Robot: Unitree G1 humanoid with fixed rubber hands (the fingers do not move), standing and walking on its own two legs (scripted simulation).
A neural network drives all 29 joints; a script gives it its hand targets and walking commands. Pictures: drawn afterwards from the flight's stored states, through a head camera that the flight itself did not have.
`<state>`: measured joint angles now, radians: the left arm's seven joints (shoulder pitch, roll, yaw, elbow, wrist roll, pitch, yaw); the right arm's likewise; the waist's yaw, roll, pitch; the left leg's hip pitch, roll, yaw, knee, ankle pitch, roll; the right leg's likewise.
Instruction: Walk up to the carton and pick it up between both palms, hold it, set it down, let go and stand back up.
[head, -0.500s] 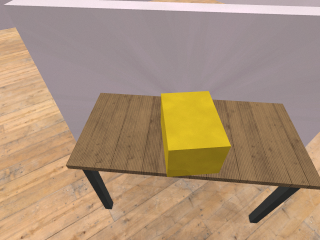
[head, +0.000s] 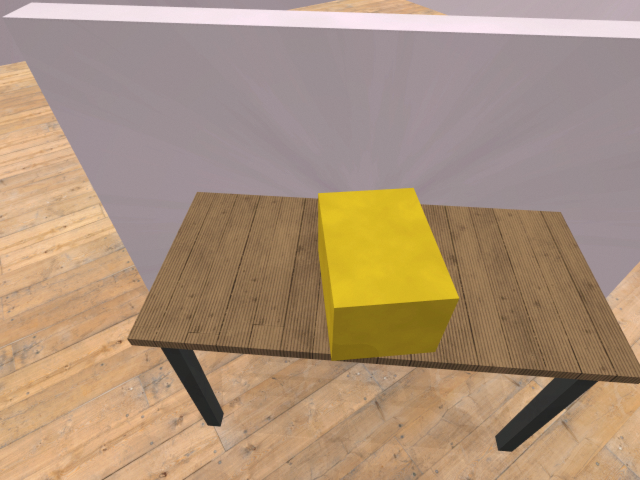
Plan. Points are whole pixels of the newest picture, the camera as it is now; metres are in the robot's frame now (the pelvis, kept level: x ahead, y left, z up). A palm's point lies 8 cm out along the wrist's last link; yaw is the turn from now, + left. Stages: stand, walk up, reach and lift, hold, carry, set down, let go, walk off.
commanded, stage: stand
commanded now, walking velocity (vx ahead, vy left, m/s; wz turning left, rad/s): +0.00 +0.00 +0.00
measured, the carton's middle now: (374, 269) +0.55 -0.07 -0.12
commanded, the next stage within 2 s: walk up in 1.24 s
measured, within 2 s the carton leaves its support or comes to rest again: neither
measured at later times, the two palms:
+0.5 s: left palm out of the picture +0.08 +0.31 -0.11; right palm out of the picture +0.08 -0.31 -0.11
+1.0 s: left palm out of the picture +0.10 +0.30 -0.11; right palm out of the picture +0.10 -0.31 -0.11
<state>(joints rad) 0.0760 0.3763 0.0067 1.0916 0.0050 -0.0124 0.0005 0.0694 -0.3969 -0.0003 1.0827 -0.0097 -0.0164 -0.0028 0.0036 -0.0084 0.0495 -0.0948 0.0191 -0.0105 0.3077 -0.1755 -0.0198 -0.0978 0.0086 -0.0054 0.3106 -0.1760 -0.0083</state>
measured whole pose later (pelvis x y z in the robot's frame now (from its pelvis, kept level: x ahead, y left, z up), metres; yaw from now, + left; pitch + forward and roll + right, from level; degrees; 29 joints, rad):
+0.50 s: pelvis -0.01 +0.00 +0.00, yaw +0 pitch -2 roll +0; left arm 0.09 0.39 0.01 1.09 0.01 -0.01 0.00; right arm 0.09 -0.38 0.01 1.08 -0.01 -0.01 0.00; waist 0.00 -0.01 0.06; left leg -0.11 0.02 -0.01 0.31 -0.17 -0.02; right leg -0.11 0.01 0.00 0.31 -0.16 -0.01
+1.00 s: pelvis +0.00 +0.00 +0.00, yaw +0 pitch -2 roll +0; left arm 0.08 0.38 0.00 1.08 0.00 -0.02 0.00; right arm 0.09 -0.39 0.00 1.08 -0.01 -0.01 0.00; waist 0.00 -0.01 0.05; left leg -0.09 0.02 -0.01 0.30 -0.18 -0.02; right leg -0.09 0.01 -0.01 0.30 -0.18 -0.01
